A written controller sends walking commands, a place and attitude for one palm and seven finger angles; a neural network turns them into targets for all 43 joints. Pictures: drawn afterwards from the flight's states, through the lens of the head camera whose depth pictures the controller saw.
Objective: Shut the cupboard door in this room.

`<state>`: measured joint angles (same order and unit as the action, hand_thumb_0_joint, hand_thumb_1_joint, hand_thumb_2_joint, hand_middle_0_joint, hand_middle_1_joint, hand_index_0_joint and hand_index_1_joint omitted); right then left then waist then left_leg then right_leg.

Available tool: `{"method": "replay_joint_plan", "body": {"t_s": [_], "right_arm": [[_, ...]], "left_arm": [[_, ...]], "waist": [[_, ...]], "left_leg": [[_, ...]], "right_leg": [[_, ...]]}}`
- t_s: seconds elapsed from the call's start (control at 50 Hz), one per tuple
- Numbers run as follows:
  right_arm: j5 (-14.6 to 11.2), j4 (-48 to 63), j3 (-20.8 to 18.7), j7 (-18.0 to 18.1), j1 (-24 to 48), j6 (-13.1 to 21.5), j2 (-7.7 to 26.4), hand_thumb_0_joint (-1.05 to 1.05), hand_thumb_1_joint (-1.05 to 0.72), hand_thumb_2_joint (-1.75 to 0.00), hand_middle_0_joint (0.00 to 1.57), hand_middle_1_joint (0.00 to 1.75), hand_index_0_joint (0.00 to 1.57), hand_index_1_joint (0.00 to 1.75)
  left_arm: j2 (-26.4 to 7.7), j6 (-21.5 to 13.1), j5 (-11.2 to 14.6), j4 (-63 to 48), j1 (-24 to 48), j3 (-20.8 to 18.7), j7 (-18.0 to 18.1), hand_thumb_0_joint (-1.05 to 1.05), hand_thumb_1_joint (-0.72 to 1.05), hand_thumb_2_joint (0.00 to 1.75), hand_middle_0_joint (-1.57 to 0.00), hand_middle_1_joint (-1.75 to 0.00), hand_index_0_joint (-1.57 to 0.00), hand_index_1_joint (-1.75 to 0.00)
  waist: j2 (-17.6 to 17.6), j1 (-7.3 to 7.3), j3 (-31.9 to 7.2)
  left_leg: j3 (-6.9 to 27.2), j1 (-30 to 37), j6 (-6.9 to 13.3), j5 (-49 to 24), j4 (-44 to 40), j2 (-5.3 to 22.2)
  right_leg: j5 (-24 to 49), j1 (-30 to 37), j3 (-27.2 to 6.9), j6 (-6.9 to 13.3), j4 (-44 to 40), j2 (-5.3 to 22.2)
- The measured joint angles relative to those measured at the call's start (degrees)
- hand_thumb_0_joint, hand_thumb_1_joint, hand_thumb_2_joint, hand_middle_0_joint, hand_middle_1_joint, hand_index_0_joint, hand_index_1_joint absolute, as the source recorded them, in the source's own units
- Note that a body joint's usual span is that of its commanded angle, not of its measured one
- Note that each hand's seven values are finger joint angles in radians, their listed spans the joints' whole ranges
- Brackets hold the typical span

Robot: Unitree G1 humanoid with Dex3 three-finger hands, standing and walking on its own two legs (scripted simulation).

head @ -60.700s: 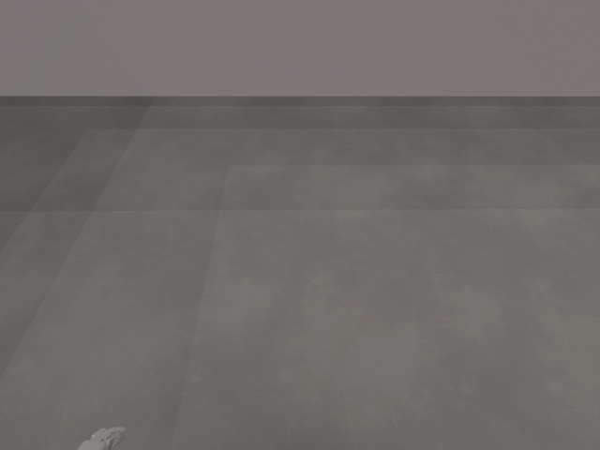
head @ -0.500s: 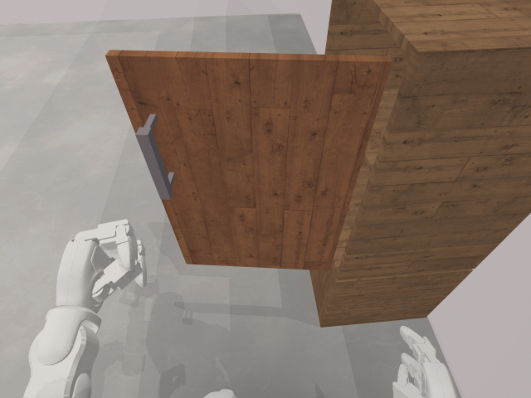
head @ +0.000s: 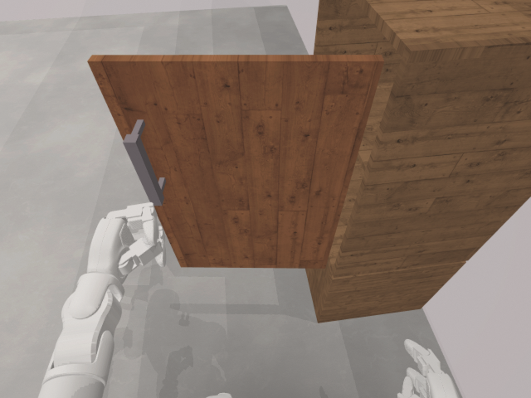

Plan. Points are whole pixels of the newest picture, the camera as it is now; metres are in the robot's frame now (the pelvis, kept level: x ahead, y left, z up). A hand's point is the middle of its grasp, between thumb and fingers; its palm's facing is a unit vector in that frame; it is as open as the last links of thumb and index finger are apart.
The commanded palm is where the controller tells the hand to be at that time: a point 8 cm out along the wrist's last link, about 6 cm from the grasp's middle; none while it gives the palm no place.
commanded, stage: bring the fist close to the handle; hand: left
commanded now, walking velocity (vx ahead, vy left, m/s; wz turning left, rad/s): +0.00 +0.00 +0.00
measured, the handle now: (149, 165) +0.46 +0.23 +0.09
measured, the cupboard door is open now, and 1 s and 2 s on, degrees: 82 82 70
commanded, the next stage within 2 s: push the door shut along its arc in 0.66 s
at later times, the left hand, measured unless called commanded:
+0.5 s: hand (159, 217) +0.35 +0.18 +0.09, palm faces +0.04 -1.00 -0.02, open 3.1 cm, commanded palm +0.32 +0.24 +0.09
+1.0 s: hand (161, 210) +0.37 +0.18 +0.09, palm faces -0.02 -1.00 -0.03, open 3.1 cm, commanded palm +0.35 +0.23 +0.09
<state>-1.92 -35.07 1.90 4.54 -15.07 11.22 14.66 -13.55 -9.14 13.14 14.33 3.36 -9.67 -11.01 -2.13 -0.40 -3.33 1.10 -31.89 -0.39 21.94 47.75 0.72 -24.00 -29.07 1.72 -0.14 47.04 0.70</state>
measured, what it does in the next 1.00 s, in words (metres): stands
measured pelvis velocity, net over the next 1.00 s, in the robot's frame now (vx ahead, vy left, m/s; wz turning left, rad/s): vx -0.01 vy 0.00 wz -0.01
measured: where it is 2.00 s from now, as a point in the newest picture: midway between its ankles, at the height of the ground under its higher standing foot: outside the picture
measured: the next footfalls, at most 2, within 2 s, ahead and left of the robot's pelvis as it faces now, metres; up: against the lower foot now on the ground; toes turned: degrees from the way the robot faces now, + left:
none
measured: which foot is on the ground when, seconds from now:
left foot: down 0.00-1.00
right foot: down 0.00-1.00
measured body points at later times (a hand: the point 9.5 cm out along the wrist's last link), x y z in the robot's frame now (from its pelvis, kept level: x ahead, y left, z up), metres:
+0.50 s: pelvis +0.01 -0.01 +0.00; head +0.03 -0.02 +0.45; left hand +0.34 +0.23 +0.10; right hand +0.13 -0.26 -0.10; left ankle +0.02 +0.12 -0.70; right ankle +0.00 -0.12 -0.70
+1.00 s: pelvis -0.01 +0.00 +0.00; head +0.03 -0.01 +0.45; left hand +0.36 +0.24 +0.09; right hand +0.12 -0.26 -0.10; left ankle +0.02 +0.12 -0.70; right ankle +0.00 -0.12 -0.70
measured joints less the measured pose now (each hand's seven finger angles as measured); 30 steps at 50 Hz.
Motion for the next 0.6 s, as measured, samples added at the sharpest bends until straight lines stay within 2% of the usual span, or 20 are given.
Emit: {"method": "replay_joint_plan", "body": {"t_s": [0.1, 0.16, 0.28, 0.34, 0.48, 0.6], "right_arm": [[0.44, -0.35, -0.18, -0.02, 0.41, -0.08, -0.25, 0.01, -0.90, -0.90, 0.21, 0.30, 0.20, 0.30], [0.49, -0.79, -0.31, -0.38, 0.28, -0.44, -0.24, 0.01, -0.90, -0.90, 0.21, 0.30, 0.20, 0.30], [-0.05, -0.78, -0.40, -0.47, -0.34, -2.25, 0.17, 0.01, -0.90, -0.90, 0.21, 0.30, 0.20, 0.30], [0.00, -0.45, -0.71, -0.35, -0.80, -2.64, 0.39, 0.01, -0.90, -0.90, 0.21, 0.30, 0.20, 0.30], [0.30, -0.94, -1.30, -0.92, -1.67, -3.07, 0.30, 0.01, -0.90, -0.90, 0.21, 0.30, 0.20, 0.30], [-0.17, -0.39, -1.05, -0.83, -1.31, -4.23, 0.23, 0.01, -0.90, -0.90, 0.21, 0.30, 0.20, 0.30]], "left_arm": [[-0.21, -2.38, -0.65, 2.30, 3.67, -1.82, 1.78, 0.02, 0.90, 0.90, -1.30, -1.50, -1.30, -1.50], [-0.78, -4.04, -0.74, 4.06, 5.83, -2.59, 1.57, 0.02, 0.90, 0.90, -1.30, -1.50, -1.30, -1.50], [-2.14, -1.82, -0.23, 10.85, 9.20, -3.47, -1.09, 0.01, 0.90, 0.90, -1.30, -1.50, -1.30, -1.50], [-1.94, -1.49, -0.13, 11.57, 9.32, -3.91, -0.98, 0.02, 0.90, 0.90, -1.30, -1.50, -1.30, -1.50], [-0.59, -6.08, -0.19, 8.62, 7.23, -4.07, -0.29, 0.02, 0.90, 0.90, -1.30, -1.50, -1.30, -1.50], [-1.58, -4.29, -0.06, 10.89, 6.60, -4.63, -1.30, 0.01, 0.90, 0.90, -1.30, -1.50, -1.30, -1.50]], "waist": [[0.57, -0.27, 0.28], [0.56, -0.29, -0.25], [0.22, -0.67, -0.69], [0.14, -0.83, -0.35], [0.39, -0.67, -1.02], [0.29, -0.86, -0.98]], "left_leg": [[-0.13, -0.30, -0.24, 0.00, -0.06, 0.24], [-0.12, -0.57, -0.34, 0.17, 0.06, 0.37], [-0.17, -0.52, -0.41, -0.05, -0.62, 0.47], [-0.30, -0.47, -0.44, -0.23, -0.96, 0.58], [-0.78, -0.05, -0.49, -0.08, -1.13, 0.71], [-0.68, 0.54, -0.52, -0.41, -1.48, 0.73]], "right_leg": [[-0.02, -0.49, -0.14, 0.24, 0.14, -0.23], [-0.16, -0.79, -0.14, 0.34, 0.27, -0.36], [0.02, -0.85, -0.19, 0.41, -0.29, -0.47], [0.26, -0.88, -0.32, 0.45, -0.60, -0.57], [0.13, -0.83, -0.81, 0.48, -0.41, -0.68], [0.39, -0.22, -0.71, 0.54, -0.74, -0.72]]}}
